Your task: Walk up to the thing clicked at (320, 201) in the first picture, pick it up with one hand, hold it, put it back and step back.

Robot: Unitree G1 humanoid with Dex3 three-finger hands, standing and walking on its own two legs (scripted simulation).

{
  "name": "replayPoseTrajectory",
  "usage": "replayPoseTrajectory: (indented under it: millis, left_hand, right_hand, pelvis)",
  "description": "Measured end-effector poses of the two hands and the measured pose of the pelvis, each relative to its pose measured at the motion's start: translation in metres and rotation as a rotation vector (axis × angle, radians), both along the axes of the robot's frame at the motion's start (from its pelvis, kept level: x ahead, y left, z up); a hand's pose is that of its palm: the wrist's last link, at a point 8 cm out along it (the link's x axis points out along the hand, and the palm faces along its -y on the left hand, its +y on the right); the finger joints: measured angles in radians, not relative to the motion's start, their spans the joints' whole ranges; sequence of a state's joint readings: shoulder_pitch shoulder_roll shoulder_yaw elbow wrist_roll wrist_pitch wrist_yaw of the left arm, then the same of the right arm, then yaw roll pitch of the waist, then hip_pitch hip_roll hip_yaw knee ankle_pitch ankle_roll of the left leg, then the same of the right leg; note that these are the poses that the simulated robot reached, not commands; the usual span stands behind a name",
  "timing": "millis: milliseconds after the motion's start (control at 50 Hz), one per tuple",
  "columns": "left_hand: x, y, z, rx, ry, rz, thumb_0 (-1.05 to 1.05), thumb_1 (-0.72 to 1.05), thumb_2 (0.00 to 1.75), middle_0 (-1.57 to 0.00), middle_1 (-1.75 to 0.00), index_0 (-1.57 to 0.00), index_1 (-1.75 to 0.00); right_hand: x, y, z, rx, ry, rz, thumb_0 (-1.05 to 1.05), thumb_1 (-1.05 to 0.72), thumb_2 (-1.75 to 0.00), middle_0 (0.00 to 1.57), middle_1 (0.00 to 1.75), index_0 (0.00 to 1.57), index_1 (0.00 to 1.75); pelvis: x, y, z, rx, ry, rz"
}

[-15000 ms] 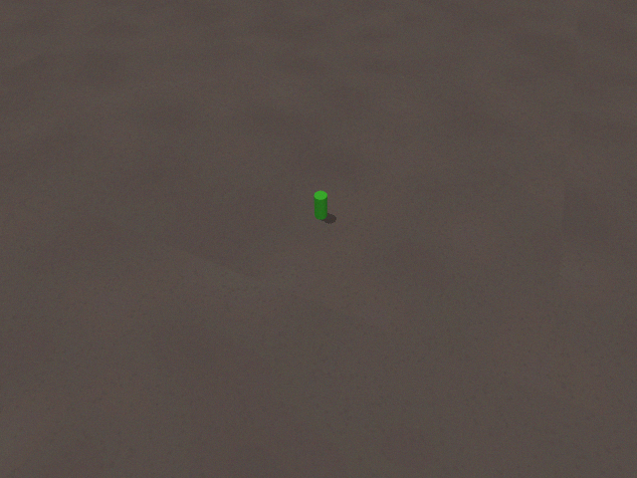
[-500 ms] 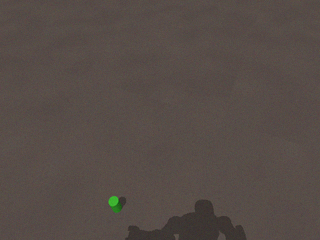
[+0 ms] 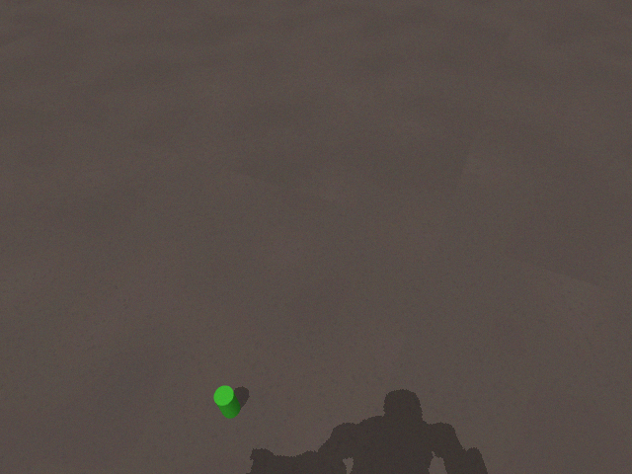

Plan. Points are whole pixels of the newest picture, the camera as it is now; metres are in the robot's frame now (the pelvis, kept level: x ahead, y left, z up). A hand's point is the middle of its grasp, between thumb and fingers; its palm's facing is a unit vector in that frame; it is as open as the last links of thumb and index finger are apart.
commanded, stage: rise first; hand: left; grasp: from above
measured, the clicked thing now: (227, 402) +0.44 +0.29 -0.72
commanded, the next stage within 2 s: go down in 0.06 s
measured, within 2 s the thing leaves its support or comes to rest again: neither
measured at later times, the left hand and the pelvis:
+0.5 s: hand out of the picture +0.15 +0.27 -0.18, palm faces -0.02 -0.92 -0.40, open 13.7 cm; pelvis +0.00 +0.01 -0.05, yaw -2 degrees
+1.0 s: hand out of the picture +0.15 +0.28 -0.20, palm faces -0.04 -0.91 -0.41, open 15.7 cm; pelvis +0.01 +0.02 -0.08, yaw -1 degrees
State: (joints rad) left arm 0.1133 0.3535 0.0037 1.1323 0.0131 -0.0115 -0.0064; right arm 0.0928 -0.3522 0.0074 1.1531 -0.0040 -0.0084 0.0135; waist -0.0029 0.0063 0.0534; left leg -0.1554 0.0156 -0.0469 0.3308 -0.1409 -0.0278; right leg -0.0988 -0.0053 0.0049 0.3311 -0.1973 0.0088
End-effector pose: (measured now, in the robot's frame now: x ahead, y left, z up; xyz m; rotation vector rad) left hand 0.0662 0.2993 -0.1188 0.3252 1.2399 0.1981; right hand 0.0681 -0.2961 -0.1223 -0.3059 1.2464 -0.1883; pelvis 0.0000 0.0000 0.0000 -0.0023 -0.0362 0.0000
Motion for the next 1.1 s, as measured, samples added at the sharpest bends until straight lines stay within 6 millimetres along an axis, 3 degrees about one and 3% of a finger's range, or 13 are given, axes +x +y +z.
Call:
replayPoseTrajectory:
  millis: [40,120,220,300,460,600,760,840,1100]
  left_hand:
    - [0.002,-0.001,0.001,0.000,-0.016,0.010,0.00,0.90,0.91,-0.21,-0.31,-0.21,-0.31]
    - [0.031,-0.005,-0.002,-0.007,-0.111,0.027,0.00,0.80,0.92,-0.21,-0.41,-0.21,-0.40]
    - [0.075,-0.002,-0.009,-0.002,-0.166,-0.010,0.00,0.55,0.89,-0.16,-0.61,-0.17,-0.58]
    - [0.090,0.001,-0.008,0.020,-0.170,-0.032,0.00,0.31,0.84,-0.10,-0.69,-0.12,-0.65]
    - [0.083,0.011,-0.022,0.047,-0.097,-0.037,0.00,-0.15,0.79,-0.07,-0.73,-0.09,-0.70]
    - [0.081,0.013,-0.033,0.052,-0.126,-0.056,0.00,-0.36,0.78,-0.06,-0.75,-0.09,-0.72]
    - [0.082,0.014,-0.036,0.062,-0.125,-0.072,-0.01,-0.43,0.77,-0.07,-0.79,-0.09,-0.77]
    - [0.082,0.016,-0.037,0.065,-0.120,-0.061,-0.01,-0.43,0.69,-0.05,-0.72,-0.07,-0.70]
    - [0.077,0.025,-0.045,0.066,-0.137,-0.061,-0.01,-0.42,0.43,-0.03,-0.41,-0.04,-0.40]
  right_hand:
    - [0.002,0.001,0.000,-0.001,-0.019,-0.005,0.01,-0.92,-0.90,0.21,0.30,0.21,0.30]
    - [0.012,0.012,-0.001,0.010,-0.134,-0.003,0.01,-0.94,-0.91,0.21,0.30,0.20,0.30]
    - [0.013,0.027,-0.008,0.035,-0.194,-0.013,0.01,-0.96,-0.91,0.21,0.30,0.21,0.30]
    - [0.012,0.036,-0.012,0.059,-0.222,-0.033,0.01,-0.95,-0.91,0.21,0.30,0.21,0.30]
    - [0.027,0.042,-0.017,0.057,-0.308,-0.026,0.01,-0.94,-0.90,0.21,0.30,0.21,0.30]
    - [0.052,0.043,-0.023,0.021,-0.380,0.004,0.01,-0.94,-0.90,0.21,0.30,0.21,0.30]
    - [0.077,0.052,-0.024,0.004,-0.460,0.028,0.01,-0.93,-0.90,0.21,0.30,0.21,0.30]
    - [0.084,0.057,-0.025,-0.001,-0.488,0.033,0.01,-0.88,-0.89,0.21,0.30,0.21,0.30]
    - [0.077,0.063,-0.037,-0.019,-0.494,0.029,0.01,-0.83,-0.88,0.21,0.30,0.21,0.30]
  pelvis:
    - [0.000,0.000,-0.001,0.000,0.012,0.001]
    - [-0.007,0.000,-0.007,-0.002,0.056,0.006]
    - [-0.012,-0.002,-0.019,0.000,0.122,-0.011]
    - [-0.009,0.000,-0.025,0.000,0.145,-0.020]
    - [-0.003,0.006,-0.041,-0.004,0.197,-0.027]
    - [0.000,0.011,-0.058,-0.014,0.237,-0.023]
    - [0.005,0.013,-0.071,-0.027,0.267,-0.019]
    - [0.006,0.014,-0.075,-0.033,0.281,-0.017]
    - [0.004,0.017,-0.090,-0.046,0.317,-0.016]
